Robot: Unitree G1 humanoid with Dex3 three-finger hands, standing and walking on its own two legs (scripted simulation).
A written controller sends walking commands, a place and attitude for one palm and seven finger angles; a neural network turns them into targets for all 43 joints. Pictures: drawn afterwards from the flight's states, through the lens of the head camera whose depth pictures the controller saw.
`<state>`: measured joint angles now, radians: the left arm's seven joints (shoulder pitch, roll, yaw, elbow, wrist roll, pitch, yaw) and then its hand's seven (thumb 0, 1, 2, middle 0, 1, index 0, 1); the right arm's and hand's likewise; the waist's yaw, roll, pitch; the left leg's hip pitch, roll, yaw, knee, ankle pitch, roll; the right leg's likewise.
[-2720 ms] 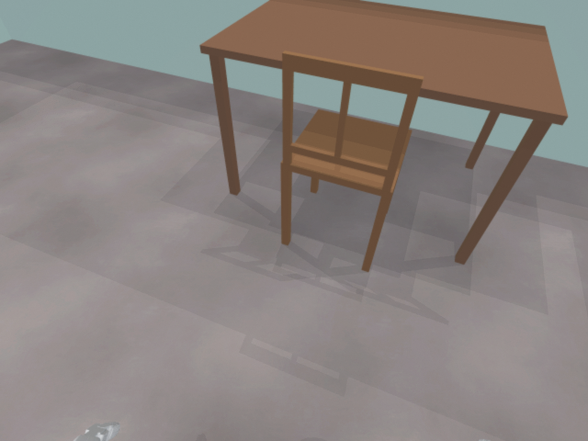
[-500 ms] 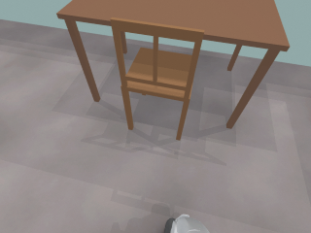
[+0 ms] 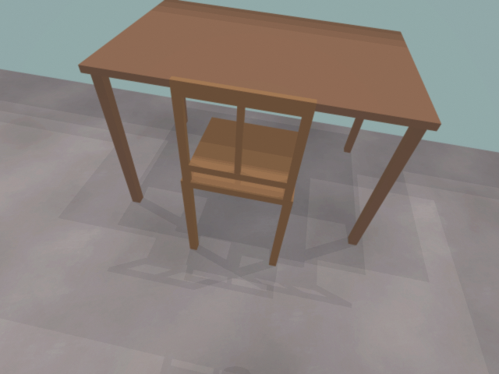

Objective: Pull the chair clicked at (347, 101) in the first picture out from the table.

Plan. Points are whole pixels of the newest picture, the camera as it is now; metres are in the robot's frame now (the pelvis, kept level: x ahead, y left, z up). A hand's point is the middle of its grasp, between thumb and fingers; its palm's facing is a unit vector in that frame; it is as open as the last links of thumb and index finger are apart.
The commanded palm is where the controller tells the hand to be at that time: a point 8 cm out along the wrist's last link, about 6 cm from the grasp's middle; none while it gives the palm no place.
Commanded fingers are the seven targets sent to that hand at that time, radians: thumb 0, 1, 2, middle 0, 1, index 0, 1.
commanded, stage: take the last steps up to it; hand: left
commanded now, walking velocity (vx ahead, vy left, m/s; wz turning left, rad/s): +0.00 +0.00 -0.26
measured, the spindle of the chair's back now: (239, 141) +0.76 +0.09 -0.10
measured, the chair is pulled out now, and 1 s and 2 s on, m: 0.00 0.00 0.00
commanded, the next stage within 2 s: come to a stop and stand still in 0.88 s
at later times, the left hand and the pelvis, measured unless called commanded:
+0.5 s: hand out of the picture +0.11 +0.13 -0.16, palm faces -0.04 -0.98 -0.21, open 7.3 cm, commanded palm none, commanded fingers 0.00 0.90 0.90 -0.20 -0.30 -0.20 -0.30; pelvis +0.07 -0.05 +0.01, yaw -6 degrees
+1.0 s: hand (188, 320) +0.26 +0.14 -0.17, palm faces -0.05 -0.99 -0.16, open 7.4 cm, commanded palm none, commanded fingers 0.00 0.90 0.90 -0.20 -0.30 -0.20 -0.30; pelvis +0.23 -0.03 +0.01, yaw -8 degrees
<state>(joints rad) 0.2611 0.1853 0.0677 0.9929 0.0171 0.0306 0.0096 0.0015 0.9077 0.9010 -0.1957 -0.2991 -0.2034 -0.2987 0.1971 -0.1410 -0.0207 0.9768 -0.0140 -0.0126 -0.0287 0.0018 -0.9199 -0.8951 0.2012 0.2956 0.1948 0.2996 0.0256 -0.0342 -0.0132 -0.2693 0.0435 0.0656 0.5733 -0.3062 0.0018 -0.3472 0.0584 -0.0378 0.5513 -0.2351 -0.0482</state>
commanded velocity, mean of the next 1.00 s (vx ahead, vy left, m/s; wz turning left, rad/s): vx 0.22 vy -0.02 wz -0.04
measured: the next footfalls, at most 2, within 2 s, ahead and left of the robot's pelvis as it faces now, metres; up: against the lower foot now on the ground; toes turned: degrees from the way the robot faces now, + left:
right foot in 0.36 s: +0.04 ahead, -0.14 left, +0.00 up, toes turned -12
left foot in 0.78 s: +0.32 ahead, +0.04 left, +0.00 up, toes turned +0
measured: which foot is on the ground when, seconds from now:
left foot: down 0.00-0.36, up 0.38-0.76, down 0.78-1.00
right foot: up 0.00-0.34, down 0.36-0.78, up 0.80-1.00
